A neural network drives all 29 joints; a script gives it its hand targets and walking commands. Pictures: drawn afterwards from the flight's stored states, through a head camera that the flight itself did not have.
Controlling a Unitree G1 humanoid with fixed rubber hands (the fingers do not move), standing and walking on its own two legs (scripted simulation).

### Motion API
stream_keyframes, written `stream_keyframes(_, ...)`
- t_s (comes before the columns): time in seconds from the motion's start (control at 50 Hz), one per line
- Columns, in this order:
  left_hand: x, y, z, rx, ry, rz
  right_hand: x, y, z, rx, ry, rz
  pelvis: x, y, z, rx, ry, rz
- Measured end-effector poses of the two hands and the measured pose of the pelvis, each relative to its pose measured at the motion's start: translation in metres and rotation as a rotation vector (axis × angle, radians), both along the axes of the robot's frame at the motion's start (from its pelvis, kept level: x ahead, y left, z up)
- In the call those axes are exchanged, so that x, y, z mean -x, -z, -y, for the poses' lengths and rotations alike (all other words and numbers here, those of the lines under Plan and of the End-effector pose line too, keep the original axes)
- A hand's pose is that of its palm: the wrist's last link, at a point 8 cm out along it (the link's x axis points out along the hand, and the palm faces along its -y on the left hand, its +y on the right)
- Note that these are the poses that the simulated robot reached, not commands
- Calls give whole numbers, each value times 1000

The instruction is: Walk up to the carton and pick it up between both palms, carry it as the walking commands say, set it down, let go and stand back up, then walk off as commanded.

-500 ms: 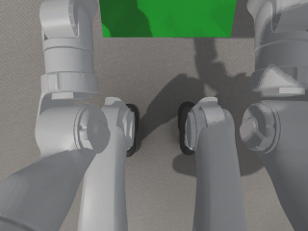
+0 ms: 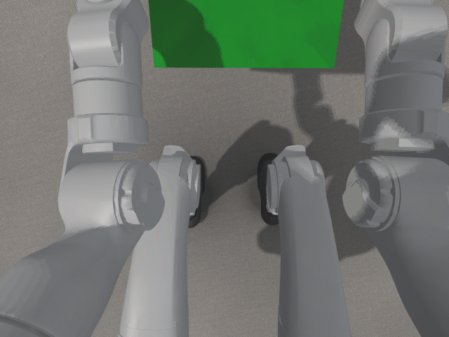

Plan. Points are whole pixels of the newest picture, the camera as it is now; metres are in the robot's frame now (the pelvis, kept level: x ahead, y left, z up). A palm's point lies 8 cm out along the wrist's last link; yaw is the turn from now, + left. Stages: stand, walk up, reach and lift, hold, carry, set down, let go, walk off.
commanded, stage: reach and lift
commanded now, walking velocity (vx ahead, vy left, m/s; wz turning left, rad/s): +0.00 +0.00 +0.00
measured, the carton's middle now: out of the picture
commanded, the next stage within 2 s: none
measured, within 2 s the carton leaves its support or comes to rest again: neither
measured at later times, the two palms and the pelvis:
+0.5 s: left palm out of the picture +0.53 +0.15 -0.01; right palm out of the picture +0.54 -0.16 -0.02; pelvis +0.00 +0.00 +0.05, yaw +0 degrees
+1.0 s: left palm out of the picture +0.51 +0.15 +0.06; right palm out of the picture +0.51 -0.15 +0.05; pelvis +0.00 +0.00 +0.10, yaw +0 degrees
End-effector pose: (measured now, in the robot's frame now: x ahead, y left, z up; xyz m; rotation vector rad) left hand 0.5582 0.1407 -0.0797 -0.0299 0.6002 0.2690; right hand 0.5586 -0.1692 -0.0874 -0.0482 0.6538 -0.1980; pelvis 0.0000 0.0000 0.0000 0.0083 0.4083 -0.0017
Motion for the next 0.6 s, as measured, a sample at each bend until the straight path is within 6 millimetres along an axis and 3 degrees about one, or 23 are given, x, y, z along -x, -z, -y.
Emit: stream_keyframes(0.6, 33, -77, -6, -5, -30, -6, 27, -80, -8, 18, -4, 1, 3, -58, -1, 14, -2, 110)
